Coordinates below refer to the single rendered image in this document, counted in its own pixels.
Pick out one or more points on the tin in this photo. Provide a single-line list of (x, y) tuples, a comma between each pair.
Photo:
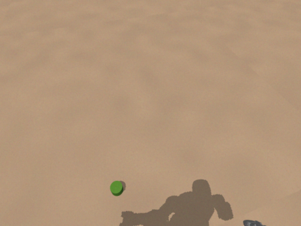
[(116, 188)]

